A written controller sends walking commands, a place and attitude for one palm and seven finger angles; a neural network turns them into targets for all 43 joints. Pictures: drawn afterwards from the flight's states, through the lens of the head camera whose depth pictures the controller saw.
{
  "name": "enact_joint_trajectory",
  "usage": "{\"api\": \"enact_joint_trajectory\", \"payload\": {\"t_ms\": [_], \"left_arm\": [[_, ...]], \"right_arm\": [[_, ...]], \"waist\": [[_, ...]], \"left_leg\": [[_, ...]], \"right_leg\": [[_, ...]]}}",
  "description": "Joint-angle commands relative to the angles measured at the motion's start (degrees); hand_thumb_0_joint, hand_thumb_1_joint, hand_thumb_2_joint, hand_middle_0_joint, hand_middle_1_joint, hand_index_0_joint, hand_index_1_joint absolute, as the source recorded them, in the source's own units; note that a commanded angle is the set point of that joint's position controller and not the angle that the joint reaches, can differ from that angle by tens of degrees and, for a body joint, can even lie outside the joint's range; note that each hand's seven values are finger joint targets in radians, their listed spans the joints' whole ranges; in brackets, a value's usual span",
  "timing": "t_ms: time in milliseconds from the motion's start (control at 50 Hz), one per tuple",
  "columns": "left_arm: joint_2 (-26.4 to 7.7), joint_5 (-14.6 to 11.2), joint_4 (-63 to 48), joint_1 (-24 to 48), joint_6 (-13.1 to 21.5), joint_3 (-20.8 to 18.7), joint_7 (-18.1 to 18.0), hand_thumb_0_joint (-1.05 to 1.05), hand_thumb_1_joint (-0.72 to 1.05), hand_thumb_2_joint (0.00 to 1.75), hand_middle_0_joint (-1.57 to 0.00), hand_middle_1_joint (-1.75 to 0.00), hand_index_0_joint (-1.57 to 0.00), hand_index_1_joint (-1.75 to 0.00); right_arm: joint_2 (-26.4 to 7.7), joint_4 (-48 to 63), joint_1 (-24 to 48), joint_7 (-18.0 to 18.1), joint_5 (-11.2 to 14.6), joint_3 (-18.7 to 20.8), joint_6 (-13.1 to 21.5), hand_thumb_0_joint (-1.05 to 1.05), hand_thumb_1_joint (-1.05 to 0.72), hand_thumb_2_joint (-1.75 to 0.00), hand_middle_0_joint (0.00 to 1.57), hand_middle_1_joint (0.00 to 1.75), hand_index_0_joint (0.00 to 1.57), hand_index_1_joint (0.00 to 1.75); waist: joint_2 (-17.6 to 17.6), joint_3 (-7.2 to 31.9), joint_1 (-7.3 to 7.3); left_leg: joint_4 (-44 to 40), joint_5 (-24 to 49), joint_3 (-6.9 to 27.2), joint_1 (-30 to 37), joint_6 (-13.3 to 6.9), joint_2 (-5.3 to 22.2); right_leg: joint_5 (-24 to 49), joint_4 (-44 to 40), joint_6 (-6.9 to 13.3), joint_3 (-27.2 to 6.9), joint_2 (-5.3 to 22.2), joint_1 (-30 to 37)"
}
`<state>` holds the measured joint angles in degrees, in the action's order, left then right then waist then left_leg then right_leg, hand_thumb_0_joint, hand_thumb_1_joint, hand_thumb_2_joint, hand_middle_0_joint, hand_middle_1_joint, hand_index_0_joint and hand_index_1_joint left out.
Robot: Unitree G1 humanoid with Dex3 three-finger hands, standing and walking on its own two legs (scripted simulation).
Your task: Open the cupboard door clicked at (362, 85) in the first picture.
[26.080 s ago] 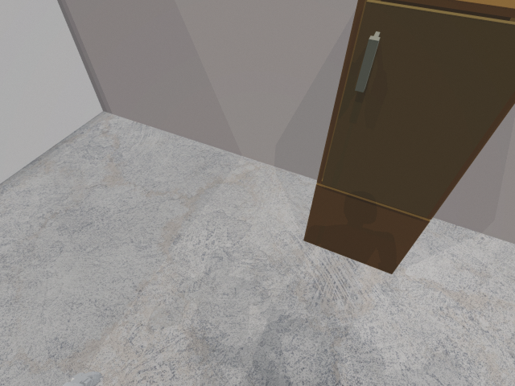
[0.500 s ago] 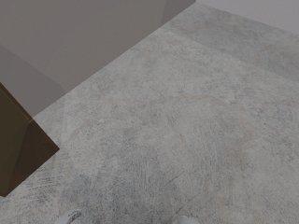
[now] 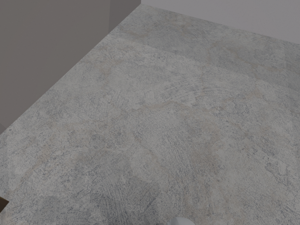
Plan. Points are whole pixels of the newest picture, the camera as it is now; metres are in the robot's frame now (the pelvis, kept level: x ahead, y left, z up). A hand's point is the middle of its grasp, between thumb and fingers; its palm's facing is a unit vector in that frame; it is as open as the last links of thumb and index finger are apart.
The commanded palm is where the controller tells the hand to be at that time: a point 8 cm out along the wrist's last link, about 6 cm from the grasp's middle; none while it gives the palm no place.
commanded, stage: walk to a spot facing it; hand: left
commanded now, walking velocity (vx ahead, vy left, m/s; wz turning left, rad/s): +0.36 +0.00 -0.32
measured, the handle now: out of the picture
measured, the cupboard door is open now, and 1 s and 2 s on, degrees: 44 44 44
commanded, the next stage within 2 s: turn to face it in 0.86 s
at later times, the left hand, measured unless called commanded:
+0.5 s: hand (121, 166) +0.32 +0.11 -0.17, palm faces -0.08 -0.98 -0.21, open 7.1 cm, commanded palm none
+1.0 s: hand (147, 112) +0.57 +0.04 -0.17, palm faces -0.05 -0.97 -0.22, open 7.3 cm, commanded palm none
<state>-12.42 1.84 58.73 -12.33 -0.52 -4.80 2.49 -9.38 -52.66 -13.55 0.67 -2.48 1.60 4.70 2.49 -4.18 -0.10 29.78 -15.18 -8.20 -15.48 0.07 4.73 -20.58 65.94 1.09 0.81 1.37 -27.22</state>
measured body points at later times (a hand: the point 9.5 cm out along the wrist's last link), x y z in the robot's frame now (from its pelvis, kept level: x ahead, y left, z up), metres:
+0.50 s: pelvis +0.23 -0.07 +0.00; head +0.28 -0.07 +0.45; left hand +0.32 +0.17 -0.15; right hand +0.22 -0.30 -0.15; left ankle +0.30 +0.07 -0.70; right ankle +0.18 -0.16 -0.74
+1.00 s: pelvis +0.48 -0.14 -0.01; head +0.51 -0.16 +0.44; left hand +0.57 +0.09 -0.15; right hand +0.43 -0.38 -0.17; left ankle +0.42 +0.01 -0.67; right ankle +0.48 -0.24 -0.74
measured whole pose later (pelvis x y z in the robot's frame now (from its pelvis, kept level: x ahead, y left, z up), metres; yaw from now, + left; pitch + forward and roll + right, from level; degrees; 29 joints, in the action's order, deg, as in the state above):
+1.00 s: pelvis +0.48 -0.14 -0.01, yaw -6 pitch +1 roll +0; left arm -8.6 1.2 59.0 -10.9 3.8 -3.9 -0.4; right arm -11.5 -63.6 -16.7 -0.5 -1.4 3.7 -0.4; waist -1.9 -3.3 0.6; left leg 60.6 -25.1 -3.9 -22.1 1.3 6.4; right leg -16.5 33.7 1.3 9.2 3.6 -17.8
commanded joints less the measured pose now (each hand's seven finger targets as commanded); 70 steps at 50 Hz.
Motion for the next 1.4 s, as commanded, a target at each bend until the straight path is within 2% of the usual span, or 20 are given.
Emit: {"api": "enact_joint_trajectory", "payload": {"t_ms": [0,120,180,200,240,340,520,540,580,680,820,840,860,880,960,1120,1160,1180,1200,1380], "left_arm": [[0.03,0.02,-7.20,6.12,1.93,0.44,1.14,0.00,0.90,0.90,-0.20,-0.30,-0.20,-0.30],[0.16,-0.04,-8.02,12.09,1.60,0.68,0.94,0.00,0.90,0.90,-0.20,-0.30,-0.20,-0.30],[-2.14,0.01,-5.16,4.95,2.21,0.06,0.49,0.00,0.90,0.90,-0.20,-0.30,-0.20,-0.30],[-4.99,0.08,-2.23,-4.10,2.87,-0.79,-0.07,0.00,0.90,0.90,-0.20,-0.30,-0.20,-0.30],[-15.58,-1.20,1.77,-17.18,3.12,-3.45,-1.69,0.00,0.90,0.90,-0.20,-0.30,-0.20,-0.30],[-4.88,-0.57,-2.22,0.09,3.78,-0.36,-3.02,0.00,0.90,0.90,-0.20,-0.30,-0.20,-0.30],[-6.11,-0.97,0.88,-1.98,4.75,-0.84,-2.23,0.00,0.90,0.90,-0.20,-0.30,-0.20,-0.30],[-4.88,-1.02,0.23,-1.48,4.63,-0.65,-2.02,0.00,0.90,0.90,-0.20,-0.30,-0.20,-0.30],[-1.46,-1.13,-3.66,0.29,4.92,0.67,-1.38,0.00,0.90,0.90,-0.20,-0.30,-0.20,-0.30],[-0.49,-0.30,-3.92,4.93,3.12,0.40,-0.12,0.00,0.90,0.90,-0.20,-0.30,-0.20,-0.30],[-2.20,-0.09,0.14,-6.26,3.08,-0.39,-0.16,0.00,0.90,0.90,-0.20,-0.30,-0.20,-0.30],[-5.88,0.19,1.41,-11.54,3.47,-1.41,-0.65,0.00,0.90,0.90,-0.20,-0.30,-0.20,-0.30],[-12.86,0.15,2.94,-17.22,3.99,-2.89,-1.45,0.00,0.90,0.90,-0.20,-0.30,-0.20,-0.30],[-13.11,-0.78,2.58,-17.73,3.44,-2.61,-1.92,0.00,0.90,0.90,-0.20,-0.30,-0.20,-0.30],[-2.72,-0.25,0.36,-5.88,4.49,0.41,-3.36,0.00,0.90,0.90,-0.20,-0.30,-0.20,-0.30],[-5.70,-1.16,1.10,-4.69,4.50,-0.01,-3.75,0.00,0.90,0.90,-0.20,-0.30,-0.20,-0.30],[-5.02,-1.58,-1.11,-4.59,3.70,-0.10,-3.75,0.00,0.90,0.90,-0.20,-0.30,-0.20,-0.30],[-2.48,-2.28,-3.01,-5.04,3.24,0.34,-3.73,0.00,0.90,0.90,-0.20,-0.30,-0.20,-0.30],[-4.39,-1.69,-5.33,0.05,2.38,0.72,-4.13,0.00,0.90,0.90,-0.20,-0.30,-0.20,-0.30],[-1.86,-1.16,-7.26,2.61,-0.38,-0.14,-3.17,0.00,0.90,0.90,-0.20,-0.30,-0.20,-0.30]], "right_arm": [[-8.81,-2.70,-11.35,1.03,0.45,2.14,0.54,0.00,-0.90,-0.90,0.20,0.30,0.20,0.30],[-8.92,-5.34,-13.56,0.13,-0.11,2.30,-0.86,0.00,-0.90,-0.90,0.20,0.30,0.20,0.30],[-9.38,-6.29,-13.06,0.08,0.14,1.91,-1.54,0.00,-0.90,-0.90,0.20,0.30,0.20,0.30],[-8.54,-6.10,-11.64,-0.28,0.82,1.66,-1.42,0.00,-0.90,-0.90,0.20,0.30,0.20,0.30],[-4.73,-2.04,-6.55,-0.61,2.22,1.04,-1.15,0.00,-0.90,-0.90,0.20,0.30,0.20,0.30],[-2.76,-5.92,-6.87,-0.79,0.92,1.72,-3.12,0.00,-0.90,-0.90,0.20,0.30,0.20,0.30],[-4.36,-4.78,-5.55,-1.80,0.78,2.40,-1.38,0.00,-0.90,-0.90,0.20,0.30,0.20,0.30],[-7.44,-6.89,-11.60,-1.34,0.50,3.12,-0.92,0.00,-0.90,-0.90,0.20,0.30,0.20,0.30],[-15.82,-8.94,-23.24,0.06,-0.52,4.82,-1.19,0.00,-0.90,-0.90,0.20,0.30,0.20,0.30],[-8.97,-5.67,-8.92,0.41,0.02,2.95,0.12,0.00,-0.90,-0.90,0.20,0.30,0.20,0.30],[-9.73,-5.63,-3.29,-0.85,0.50,3.37,-2.13,0.00,-0.90,-0.90,0.20,0.30,0.20,0.30],[-7.73,-5.15,-2.10,-1.07,0.94,2.90,-2.31,0.00,-0.90,-0.90,0.20,0.30,0.20,0.30],[-3.62,-3.28,-1.46,-1.60,1.57,1.96,-2.45,0.00,-0.90,-0.90,0.20,0.30,0.20,0.30],[-5.01,-1.40,2.39,-1.64,1.42,2.11,-2.54,0.00,-0.90,-0.90,0.20,0.30,0.20,0.30],[-3.41,-4.91,0.39,-1.02,1.21,1.94,-2.83,0.00,-0.90,-0.90,0.20,0.30,0.20,0.30],[-2.35,-5.11,-2.15,-1.82,1.51,0.81,-3.36,0.00,-0.90,-0.90,0.20,0.30,0.20,0.30],[-8.76,-6.06,-9.25,-1.19,0.71,2.40,-3.20,0.00,-0.90,-0.90,0.20,0.30,0.20,0.30],[-14.09,-6.03,-13.30,-0.59,0.62,3.63,-3.34,0.00,-0.90,-0.90,0.20,0.30,0.20,0.30],[-15.18,-6.24,-13.95,0.22,1.02,3.54,-3.89,0.00,-0.90,-0.90,0.20,0.30,0.20,0.30],[-13.34,0.05,1.49,0.41,0.58,4.40,-4.87,0.00,-0.90,-0.90,0.20,0.30,0.20,0.30]], "waist": [[-11.56,3.61,2.49],[-10.52,-0.40,3.34],[-8.66,2.97,-0.84],[-4.66,7.25,-5.29],[14.69,12.22,-9.58],[5.35,2.63,1.16],[-1.15,2.22,3.66],[-6.75,5.24,6.31],[-19.45,10.83,9.86],[-9.36,-0.51,2.52],[-4.60,2.77,-3.10],[2.19,2.70,-6.15],[19.80,3.53,-8.54],[14.74,3.46,-9.08],[7.24,1.87,-0.91],[4.50,6.47,1.45],[-7.66,11.76,4.70],[-22.18,15.14,6.06],[-15.32,14.47,6.94],[-12.34,7.59,1.05]], "left_leg": [[-16.56,15.19,7.06,15.13,-4.74,12.76],[-18.22,8.80,1.37,8.60,-5.10,14.00],[-6.86,20.31,-1.87,7.92,-3.04,12.44],[4.99,22.80,-4.71,0.64,-1.17,9.82],[39.69,-20.67,-1.92,-24.74,1.84,-0.54],[30.03,-6.95,5.16,-14.51,2.62,6.44],[-1.26,5.59,-0.34,2.98,1.23,0.16],[-3.84,3.72,3.76,13.04,-0.84,2.57],[-14.52,-0.27,34.86,26.99,-12.16,23.76],[-19.65,1.50,16.01,7.64,-7.57,17.88],[-8.15,-12.29,0.88,-4.90,-2.14,8.34],[4.40,-13.63,-3.38,-11.60,-0.09,3.40],[22.90,-19.84,-5.35,-23.36,1.62,-3.14],[33.97,-21.38,2.61,-25.05,0.62,-0.98],[31.99,-7.05,6.75,-18.07,1.58,4.40],[0.60,6.09,-1.31,-3.83,0.75,-2.46],[-1.93,32.24,8.29,13.48,-4.16,5.14],[-3.27,55.71,26.46,21.46,-13.49,19.51],[-4.06,53.53,28.72,19.26,-15.66,20.73],[-8.71,20.55,19.49,0.29,-8.29,9.49]], "right_leg": [[5.99,-5.45,-0.99,1.08,4.11,-12.20],[8.23,-26.12,-0.22,6.51,1.94,-0.25],[8.30,-33.92,1.75,9.51,-1.58,14.62],[7.53,-36.09,4.15,5.04,0.25,29.45],[0.73,-51.38,14.51,-31.77,24.99,44.09],[9.85,-54.02,9.29,-8.33,15.61,15.93],[13.15,-44.77,6.01,-2.45,10.29,15.44],[16.47,-33.13,4.09,0.50,6.98,10.52],[-11.42,-0.02,0.63,3.37,-2.90,-10.30],[1.22,-2.20,-1.06,-1.35,7.19,-11.48],[7.94,-32.82,-1.24,8.03,0.96,20.19],[-1.74,-39.04,1.01,-0.59,6.48,26.55],[-12.33,-51.83,7.10,-23.96,20.43,32.60],[-17.69,-58.65,10.69,-31.10,24.39,30.01],[13.12,-54.06,7.21,-8.24,19.52,18.21],[46.12,-37.72,1.79,9.84,15.13,26.22],[29.86,-20.68,-2.95,12.49,10.67,13.65],[-12.98,-4.68,-5.54,11.26,3.00,0.96],[-18.55,3.09,-4.91,2.90,2.00,-1.53],[-4.71,-17.35,-5.91,2.08,1.58,5.34]]}}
